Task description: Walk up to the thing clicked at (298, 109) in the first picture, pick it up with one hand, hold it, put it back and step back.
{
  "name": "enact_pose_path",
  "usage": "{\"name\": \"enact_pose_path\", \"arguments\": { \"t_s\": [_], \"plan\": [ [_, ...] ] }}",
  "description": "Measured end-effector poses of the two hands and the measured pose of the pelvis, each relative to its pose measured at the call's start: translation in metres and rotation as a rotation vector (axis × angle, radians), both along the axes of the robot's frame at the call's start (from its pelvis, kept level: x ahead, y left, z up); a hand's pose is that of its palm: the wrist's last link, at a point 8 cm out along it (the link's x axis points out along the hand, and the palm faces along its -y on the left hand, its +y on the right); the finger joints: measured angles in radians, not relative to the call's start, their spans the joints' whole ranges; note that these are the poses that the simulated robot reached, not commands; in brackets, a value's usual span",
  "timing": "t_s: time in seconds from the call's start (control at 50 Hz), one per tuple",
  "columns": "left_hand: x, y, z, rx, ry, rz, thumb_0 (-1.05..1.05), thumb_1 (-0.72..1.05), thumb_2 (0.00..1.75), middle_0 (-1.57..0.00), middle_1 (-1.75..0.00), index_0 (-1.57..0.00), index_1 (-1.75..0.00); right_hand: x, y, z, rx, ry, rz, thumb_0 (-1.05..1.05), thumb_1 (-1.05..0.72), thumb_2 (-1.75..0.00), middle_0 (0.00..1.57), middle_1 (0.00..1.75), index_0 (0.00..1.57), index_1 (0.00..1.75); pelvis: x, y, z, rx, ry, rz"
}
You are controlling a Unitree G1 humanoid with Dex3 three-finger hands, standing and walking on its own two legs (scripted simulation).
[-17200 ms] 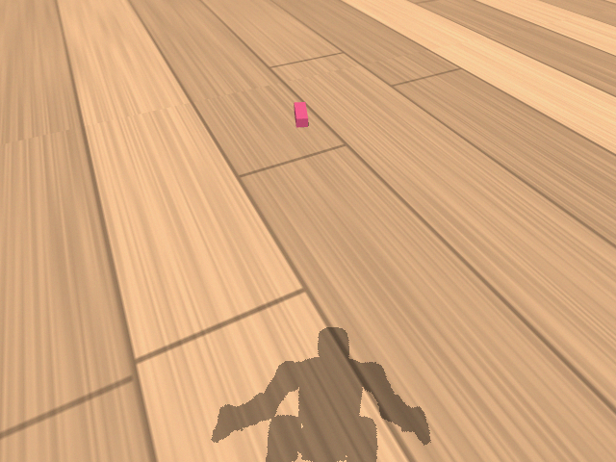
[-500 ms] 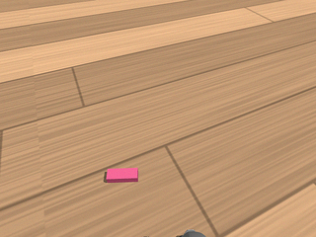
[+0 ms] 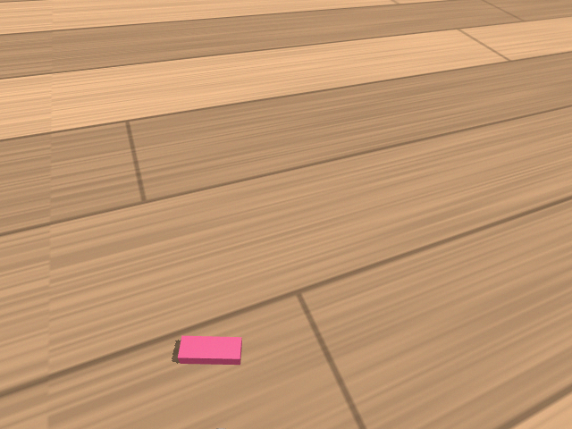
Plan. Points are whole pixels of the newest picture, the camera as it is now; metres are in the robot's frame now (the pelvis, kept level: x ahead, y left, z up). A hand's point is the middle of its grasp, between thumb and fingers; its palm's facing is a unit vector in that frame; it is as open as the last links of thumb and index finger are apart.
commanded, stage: walk up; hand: left
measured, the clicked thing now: (211, 350) +0.48 +0.21 -0.73
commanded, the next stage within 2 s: stand in 1.40 s
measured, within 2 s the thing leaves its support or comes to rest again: neither
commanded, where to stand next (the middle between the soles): +0.10 -0.02 m, yaw +0 degrees
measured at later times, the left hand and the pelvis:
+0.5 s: hand out of the picture +0.14 +0.24 -0.13, palm faces -0.02 -0.93 -0.38, open 7.4 cm; pelvis +0.06 -0.02 +0.01, yaw +0 degrees
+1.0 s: hand out of the picture +0.15 +0.23 -0.13, palm faces -0.05 -0.94 -0.33, open 7.4 cm; pelvis +0.06 -0.02 +0.03, yaw -1 degrees
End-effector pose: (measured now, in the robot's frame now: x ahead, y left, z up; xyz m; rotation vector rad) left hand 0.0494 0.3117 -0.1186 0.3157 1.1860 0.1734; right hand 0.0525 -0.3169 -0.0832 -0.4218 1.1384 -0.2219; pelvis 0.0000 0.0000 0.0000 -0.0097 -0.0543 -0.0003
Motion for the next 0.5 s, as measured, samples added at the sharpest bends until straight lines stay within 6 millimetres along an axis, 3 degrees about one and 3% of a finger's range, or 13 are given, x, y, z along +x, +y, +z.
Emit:
{"name": "enact_pose_path", "arguments": {
  "t_s": [0.12,0.22,0.32,0.5],
  "plan": [
    [0.020,-0.003,0.002,-0.006,0.039,-0.023,0.00,0.90,0.90,-0.20,-0.30,-0.21,-0.30,0.029,0.003,0.008,0.010,-0.027,0.006,0.00,-0.90,-0.89,0.21,0.30,0.21,0.30,0.020,-0.003,0.007,-0.006,0.016,-0.011],
    [0.031,-0.008,0.006,0.039,0.035,-0.008,0.00,0.90,0.90,-0.20,-0.30,-0.21,-0.30,0.054,-0.008,-0.007,0.034,-0.025,-0.003,0.00,-0.90,-0.89,0.21,0.30,0.21,0.30,0.034,-0.012,0.001,-0.015,0.016,-0.009],
    [0.045,-0.016,0.015,0.050,0.028,0.004,0.00,0.90,0.90,-0.20,-0.30,-0.21,-0.30,0.077,-0.005,-0.018,0.081,-0.024,-0.012,0.00,-0.90,-0.89,0.21,0.30,0.20,0.30,0.047,-0.017,0.004,0.008,0.014,-0.001],
    [0.085,-0.029,0.027,0.047,-0.032,-0.004,0.00,0.90,0.90,-0.20,-0.30,-0.21,-0.30,0.099,0.001,-0.022,0.132,-0.015,-0.017,0.00,-0.90,-0.89,0.21,0.30,0.20,0.30,0.055,-0.024,0.013,0.015,0.007,-0.001]
  ]
}}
